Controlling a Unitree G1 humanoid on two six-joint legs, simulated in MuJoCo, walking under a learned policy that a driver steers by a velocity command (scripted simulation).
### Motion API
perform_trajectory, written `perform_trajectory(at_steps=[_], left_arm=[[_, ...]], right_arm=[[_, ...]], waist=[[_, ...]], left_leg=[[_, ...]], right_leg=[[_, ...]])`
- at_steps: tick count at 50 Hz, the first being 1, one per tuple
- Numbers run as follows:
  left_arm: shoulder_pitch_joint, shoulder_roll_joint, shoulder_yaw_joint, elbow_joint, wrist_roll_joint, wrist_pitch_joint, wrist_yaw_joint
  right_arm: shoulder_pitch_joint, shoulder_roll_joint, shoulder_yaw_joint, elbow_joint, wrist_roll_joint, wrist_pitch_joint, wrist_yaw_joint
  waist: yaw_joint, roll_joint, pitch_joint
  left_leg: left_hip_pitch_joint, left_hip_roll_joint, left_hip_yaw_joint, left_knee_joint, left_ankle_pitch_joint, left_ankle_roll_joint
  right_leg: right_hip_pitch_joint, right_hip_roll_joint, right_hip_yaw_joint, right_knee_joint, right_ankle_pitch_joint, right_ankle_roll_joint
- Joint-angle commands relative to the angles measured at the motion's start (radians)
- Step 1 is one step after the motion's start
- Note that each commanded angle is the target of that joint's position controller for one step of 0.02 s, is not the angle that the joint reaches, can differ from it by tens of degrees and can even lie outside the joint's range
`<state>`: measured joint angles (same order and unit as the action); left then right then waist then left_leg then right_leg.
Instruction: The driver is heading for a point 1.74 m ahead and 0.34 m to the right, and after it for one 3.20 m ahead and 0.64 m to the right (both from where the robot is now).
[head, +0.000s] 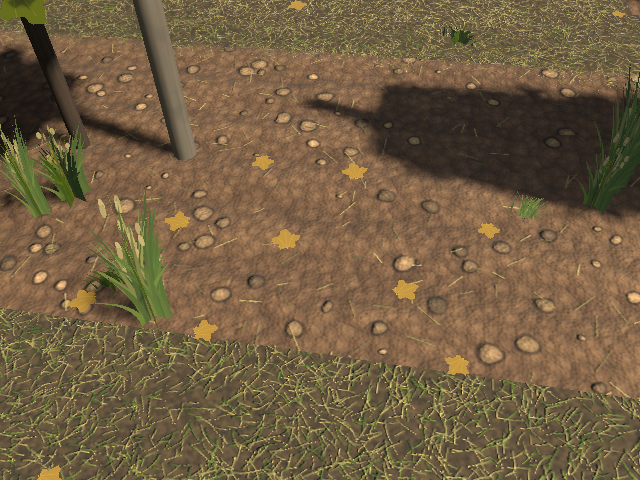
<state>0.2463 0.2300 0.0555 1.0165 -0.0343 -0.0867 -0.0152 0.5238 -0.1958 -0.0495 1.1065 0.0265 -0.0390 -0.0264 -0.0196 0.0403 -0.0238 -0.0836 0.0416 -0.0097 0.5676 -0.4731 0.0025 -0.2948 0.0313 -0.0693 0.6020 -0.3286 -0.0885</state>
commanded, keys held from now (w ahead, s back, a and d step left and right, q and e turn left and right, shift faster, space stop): w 1.00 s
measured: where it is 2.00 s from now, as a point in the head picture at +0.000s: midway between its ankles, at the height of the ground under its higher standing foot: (316, 285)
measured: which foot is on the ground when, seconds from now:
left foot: up 0.00-0.56, down 0.58-1.00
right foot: down 0.00-0.58, up 0.60-1.00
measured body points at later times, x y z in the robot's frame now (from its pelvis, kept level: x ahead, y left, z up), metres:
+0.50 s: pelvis +0.27 +0.05 -0.06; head +0.30 +0.05 +0.39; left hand +0.14 +0.30 -0.19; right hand +0.51 -0.17 -0.15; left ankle +0.48 +0.18 -0.77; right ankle -0.01 -0.09 -0.72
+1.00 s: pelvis +0.59 +0.07 -0.15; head +0.61 +0.06 +0.29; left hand +0.81 +0.29 -0.24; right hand +0.56 -0.21 -0.30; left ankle +0.47 +0.19 -0.89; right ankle +0.74 -0.05 -0.87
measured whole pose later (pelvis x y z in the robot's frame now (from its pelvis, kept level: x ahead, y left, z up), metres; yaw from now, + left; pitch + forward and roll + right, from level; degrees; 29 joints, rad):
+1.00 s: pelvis +0.59 +0.07 -0.15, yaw +0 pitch +2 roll +3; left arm 0.01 0.23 0.04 0.78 -0.01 -0.08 -0.02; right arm 0.36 -0.27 -0.06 1.01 0.03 -0.08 0.00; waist -0.08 -0.02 0.00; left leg 0.00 -0.04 0.05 0.33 -0.36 0.01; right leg -0.57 -0.06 0.00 0.57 -0.03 -0.05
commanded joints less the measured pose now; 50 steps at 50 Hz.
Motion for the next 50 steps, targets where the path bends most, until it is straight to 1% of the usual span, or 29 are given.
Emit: perform_trajectory(at_steps=[1,2,3,5,7,10,13,14,15,19,21,23,24,26,27,28,29,30,31,32,33,34,35,37,39,42,44,47,50], left_arm=[[0.418,0.184,0.038,0.061,0.013,-0.022,-0.010],[0.323,0.118,0.013,0.035,0.011,-0.036,-0.008],[0.224,0.092,0.000,-0.004,0.009,-0.043,-0.012],[0.140,0.081,-0.016,-0.042,0.005,-0.035,-0.013],[0.187,0.047,-0.033,-0.026,0.014,-0.016,0.003],[0.285,0.113,-0.016,0.002,0.039,-0.008,0.029],[0.337,0.103,-0.019,0.023,0.024,-0.027,0.056],[0.292,0.118,-0.015,0.010,0.021,-0.030,0.072],[0.284,0.108,-0.019,0.003,0.020,-0.029,0.077],[0.275,0.093,-0.019,0.002,0.007,-0.035,0.068],[0.322,0.090,-0.018,0.006,0.007,-0.015,0.068],[0.364,0.099,-0.015,-0.002,0.022,0.007,0.072],[0.359,0.106,-0.012,-0.009,0.016,0.016,0.073],[0.340,0.141,-0.003,-0.023,0.010,0.025,0.064],[0.326,0.147,-0.002,-0.027,0.019,0.028,0.052],[0.273,0.151,0.000,-0.021,0.019,0.024,0.036],[0.314,0.076,-0.006,-0.018,0.027,0.010,0.022],[0.496,0.020,-0.025,-0.003,-0.001,-0.021,0.007],[0.412,0.105,-0.020,-0.052,-0.032,-0.049,-0.007],[0.322,0.097,-0.028,-0.111,-0.064,-0.057,-0.004],[0.179,0.133,-0.015,-0.121,-0.056,-0.054,0.022],[0.134,0.145,-0.010,-0.129,-0.033,-0.033,0.041],[0.149,0.099,-0.008,-0.128,-0.003,-0.002,0.052],[0.166,0.055,-0.009,-0.135,0.020,0.025,0.048],[0.053,0.059,-0.007,-0.192,0.026,0.014,0.043],[-0.060,0.039,-0.012,-0.215,0.031,-0.001,0.023],[-0.151,0.046,-0.010,-0.238,0.025,0.000,0.011],[-0.251,0.065,-0.003,-0.276,0.021,0.001,-0.002],[-0.225,0.102,0.015,-0.285,0.020,-0.003,-0.012]], right_arm=[[-0.103,-0.037,0.006,-0.133,0.004,-0.065,0.012],[-0.107,-0.095,-0.011,-0.133,0.028,-0.080,0.015],[-0.128,-0.110,-0.015,-0.136,0.031,-0.081,0.020],[-0.166,-0.110,-0.026,-0.138,0.013,-0.071,0.018],[-0.185,-0.107,-0.038,-0.146,0.014,-0.050,0.029],[-0.286,-0.077,-0.034,-0.181,0.000,-0.038,0.038],[-0.470,-0.111,-0.043,-0.266,0.013,-0.066,0.051],[-0.504,-0.118,-0.041,-0.287,0.001,-0.074,0.056],[-0.538,-0.097,-0.032,-0.295,-0.018,-0.078,0.066],[-0.567,-0.096,-0.022,-0.335,-0.021,-0.075,0.100],[-0.644,-0.094,-0.013,-0.373,-0.014,-0.070,0.118],[-0.698,-0.091,0.000,-0.393,0.001,-0.076,0.142],[-0.699,-0.090,0.005,-0.388,0.000,-0.082,0.148],[-0.531,-0.131,-0.010,-0.331,-0.015,-0.090,0.137],[-0.361,-0.178,-0.031,-0.267,-0.009,-0.094,0.127],[-0.143,-0.222,-0.049,-0.199,-0.012,-0.091,0.115],[-0.025,-0.255,-0.042,-0.146,-0.039,-0.085,0.114],[0.026,-0.319,-0.047,-0.142,-0.064,-0.086,0.099],[0.117,-0.277,-0.057,-0.149,-0.049,-0.063,0.095],[0.086,-0.338,-0.078,-0.129,-0.042,-0.049,0.087],[-0.075,-0.264,-0.058,-0.193,-0.043,-0.059,0.070],[-0.225,-0.232,-0.036,-0.240,-0.045,-0.076,0.064],[-0.307,-0.226,-0.030,-0.236,-0.040,-0.086,0.064],[-0.335,-0.184,-0.016,-0.223,-0.039,-0.086,0.061],[-0.308,-0.185,-0.015,-0.206,-0.036,-0.088,0.041],[-0.261,-0.205,-0.025,-0.184,-0.016,-0.074,0.017],[-0.217,-0.212,-0.029,-0.164,0.002,-0.065,0.015],[-0.155,-0.217,-0.036,-0.132,0.008,-0.050,0.018],[-0.171,-0.238,-0.043,-0.127,0.003,-0.037,0.020]], waist=[[0.163,-0.339,-0.045],[0.101,-0.207,0.037],[0.065,-0.117,0.078],[0.027,-0.039,0.103],[0.019,-0.084,0.106],[0.042,-0.055,0.102],[0.073,-0.115,0.169],[0.058,-0.101,0.206],[0.075,-0.104,0.192],[0.071,-0.096,0.194],[0.107,-0.083,0.207],[0.141,-0.083,0.220],[0.147,-0.078,0.211],[0.084,-0.077,0.109],[0.018,-0.076,0.031],[-0.110,-0.033,-0.051],[-0.111,0.163,-0.142],[-0.053,0.387,-0.326],[-0.153,0.329,-0.480],[-0.113,0.231,-0.500],[-0.076,-0.018,-0.399],[-0.026,-0.056,-0.245],[0.049,-0.087,-0.126],[0.091,-0.004,-0.024],[0.071,0.072,0.023],[0.033,0.047,-0.006],[0.001,0.024,0.013],[-0.030,0.004,0.077],[0.013,0.013,0.071]], left_leg=[[-0.664,-0.113,-0.047,0.607,-0.053,0.051],[-0.739,-0.035,-0.118,0.748,-0.018,0.080],[-0.736,0.015,-0.119,0.771,0.088,0.100],[-0.687,0.086,-0.092,0.652,0.251,0.099],[-0.645,0.096,-0.054,0.520,0.304,0.080],[-0.707,0.084,-0.028,0.468,0.428,0.034],[-0.906,0.090,-0.072,0.278,0.555,0.034],[-0.821,0.078,-0.060,0.121,0.676,0.030],[-0.722,0.059,-0.022,0.070,0.798,0.033],[-0.513,0.050,-0.026,0.005,1.020,0.083],[-0.601,0.060,-0.029,-0.033,0.955,0.097],[-0.677,0.070,-0.026,-0.127,0.908,0.081],[-0.646,0.071,-0.016,-0.172,0.910,0.069],[-0.428,0.062,-0.009,-0.210,0.915,0.070],[-0.252,0.049,0.006,-0.199,0.908,0.074],[0.031,0.059,0.029,-0.263,1.006,0.087],[0.401,0.181,-0.064,-0.082,1.266,0.136],[0.763,0.302,-0.190,0.304,1.705,0.227],[0.842,0.348,-0.328,0.211,1.465,0.323],[0.776,0.419,-0.541,-0.006,0.764,0.400],[0.486,0.397,-0.566,-0.171,0.404,0.335],[0.222,0.419,-0.607,-0.238,0.438,0.356],[-0.056,0.393,-0.532,-0.248,0.622,0.358],[-0.292,0.296,-0.347,-0.302,0.630,0.307],[-0.300,0.229,-0.216,-0.341,0.747,0.274],[-0.214,0.148,-0.074,-0.355,0.740,0.228],[-0.123,0.156,-0.067,-0.365,0.671,0.214],[-0.003,0.193,-0.084,-0.352,0.537,0.196],[0.038,0.211,-0.085,-0.271,0.601,0.170]], right_leg=[[0.540,-0.391,0.787,-0.400,0.067,-0.287],[0.468,-0.432,0.738,-0.385,0.105,-0.283],[0.388,-0.396,0.605,-0.393,0.165,-0.246],[0.304,-0.305,0.381,-0.430,0.307,-0.168],[0.288,-0.243,0.263,-0.450,0.379,-0.123],[0.295,-0.257,0.241,-0.429,0.441,-0.144],[0.398,-0.269,0.259,-0.438,0.292,-0.111],[0.297,-0.216,0.196,-0.454,0.235,-0.096],[0.236,-0.194,0.155,-0.439,0.221,-0.090],[0.083,-0.192,0.089,-0.307,0.109,-0.056],[0.206,-0.217,0.102,-0.204,0.109,-0.046],[0.354,-0.223,0.126,-0.095,0.141,-0.026],[0.382,-0.214,0.121,-0.041,0.174,-0.013],[0.396,-0.188,0.131,0.183,0.386,-0.009],[0.363,-0.178,0.150,0.376,0.484,-0.013],[0.224,-0.130,0.112,0.675,0.478,0.026],[-0.128,0.010,0.103,1.130,-0.333,0.084],[-0.461,0.044,0.307,1.339,-0.541,0.082],[-0.567,0.023,0.385,1.233,-0.466,0.081],[-0.651,-0.026,0.311,1.213,-0.390,0.086],[-0.580,-0.109,0.254,1.002,-0.127,0.061],[-0.531,-0.121,0.203,1.021,-0.059,0.077],[-0.422,-0.165,0.193,0.925,-0.027,0.108],[-0.299,-0.216,0.204,0.707,-0.025,0.127],[-0.304,-0.212,0.179,0.476,0.095,0.125],[-0.215,-0.156,0.117,0.169,0.324,0.096],[-0.221,-0.125,0.090,0.073,0.387,0.086],[-0.288,-0.115,0.090,-0.015,0.351,0.050],[-0.195,-0.085,0.061,-0.056,0.253,0.011]])
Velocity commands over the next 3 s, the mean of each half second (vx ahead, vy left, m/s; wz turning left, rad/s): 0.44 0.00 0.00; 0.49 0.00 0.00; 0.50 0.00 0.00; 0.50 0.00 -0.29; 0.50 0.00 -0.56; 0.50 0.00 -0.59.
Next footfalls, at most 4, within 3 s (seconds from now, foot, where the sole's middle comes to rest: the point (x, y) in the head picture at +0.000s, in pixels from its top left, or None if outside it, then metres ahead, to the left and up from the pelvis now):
0.58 left None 0.51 0.19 -0.92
1.04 right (358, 402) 0.78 -0.05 -0.92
1.62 left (265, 303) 1.10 0.20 -0.92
2.18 right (355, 233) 1.36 -0.08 -0.92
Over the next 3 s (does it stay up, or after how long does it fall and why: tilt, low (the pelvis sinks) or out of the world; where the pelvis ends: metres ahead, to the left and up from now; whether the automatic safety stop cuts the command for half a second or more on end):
stays up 1.63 -0.10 -0.14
